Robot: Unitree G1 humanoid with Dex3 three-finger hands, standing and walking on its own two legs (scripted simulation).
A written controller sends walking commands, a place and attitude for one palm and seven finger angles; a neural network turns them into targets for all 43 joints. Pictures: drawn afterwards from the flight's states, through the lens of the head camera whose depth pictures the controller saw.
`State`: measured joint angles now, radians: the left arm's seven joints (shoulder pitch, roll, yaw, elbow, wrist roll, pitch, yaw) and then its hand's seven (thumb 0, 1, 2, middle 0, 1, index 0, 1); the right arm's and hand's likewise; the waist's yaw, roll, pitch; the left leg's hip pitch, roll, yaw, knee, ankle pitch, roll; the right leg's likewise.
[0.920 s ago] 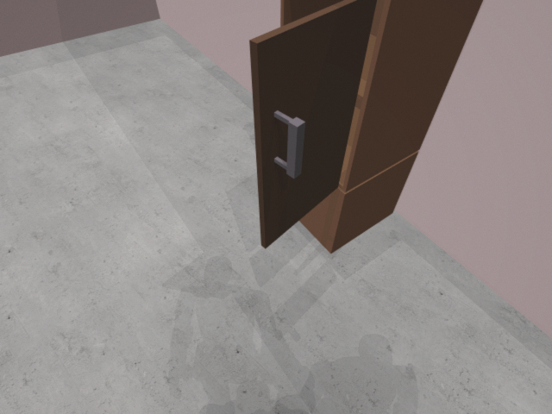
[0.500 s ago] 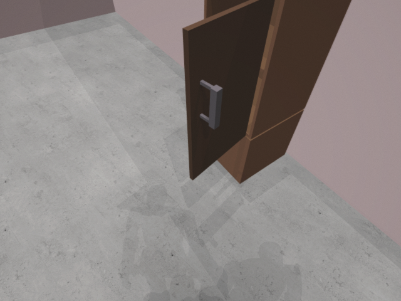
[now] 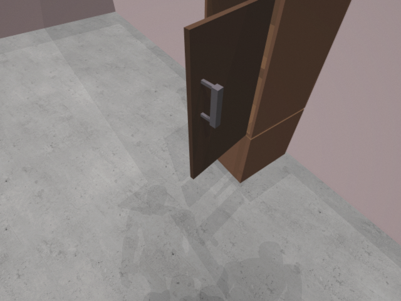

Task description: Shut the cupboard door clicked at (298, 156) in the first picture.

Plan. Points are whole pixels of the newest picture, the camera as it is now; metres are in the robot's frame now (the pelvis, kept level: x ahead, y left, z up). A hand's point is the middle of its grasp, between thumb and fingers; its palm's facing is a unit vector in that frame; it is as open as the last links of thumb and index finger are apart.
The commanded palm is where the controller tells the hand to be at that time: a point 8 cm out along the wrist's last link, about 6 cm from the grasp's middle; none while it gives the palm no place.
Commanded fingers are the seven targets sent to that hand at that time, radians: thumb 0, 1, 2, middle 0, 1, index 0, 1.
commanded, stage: walk around to get in front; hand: left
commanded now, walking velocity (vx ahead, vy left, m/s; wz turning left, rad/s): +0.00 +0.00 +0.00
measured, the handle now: (210, 103) +0.62 +0.01 +0.03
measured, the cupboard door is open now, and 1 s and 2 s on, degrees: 100 100 100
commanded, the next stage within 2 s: none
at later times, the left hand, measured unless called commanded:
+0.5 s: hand out of the picture +0.07 +0.16 -0.18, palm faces -0.11 -0.95 -0.29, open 7.4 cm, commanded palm none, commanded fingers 0.00 0.90 0.90 -0.20 -0.30 -0.20 -0.30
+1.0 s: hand out of the picture +0.12 +0.13 -0.17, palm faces -0.34 -0.91 -0.25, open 7.4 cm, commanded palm none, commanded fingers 0.00 0.90 0.90 -0.20 -0.30 -0.20 -0.30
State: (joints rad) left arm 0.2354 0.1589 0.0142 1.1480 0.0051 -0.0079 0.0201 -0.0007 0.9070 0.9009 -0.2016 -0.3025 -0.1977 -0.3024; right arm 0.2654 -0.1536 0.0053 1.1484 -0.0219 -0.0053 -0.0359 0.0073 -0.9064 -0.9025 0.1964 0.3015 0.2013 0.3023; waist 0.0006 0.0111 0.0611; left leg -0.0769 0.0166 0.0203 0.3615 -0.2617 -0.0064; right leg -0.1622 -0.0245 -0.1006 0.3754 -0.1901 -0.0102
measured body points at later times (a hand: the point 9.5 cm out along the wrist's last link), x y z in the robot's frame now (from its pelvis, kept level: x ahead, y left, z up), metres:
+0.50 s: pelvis -0.01 -0.04 -0.02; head +0.04 -0.09 +0.42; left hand +0.08 +0.21 -0.16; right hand -0.02 -0.28 -0.20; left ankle -0.04 +0.12 -0.72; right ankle -0.02 -0.11 -0.75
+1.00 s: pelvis +0.02 -0.04 +0.00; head +0.08 -0.07 +0.44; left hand +0.14 +0.18 -0.15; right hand +0.07 -0.33 -0.14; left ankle +0.08 +0.10 -0.69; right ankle -0.02 -0.11 -0.75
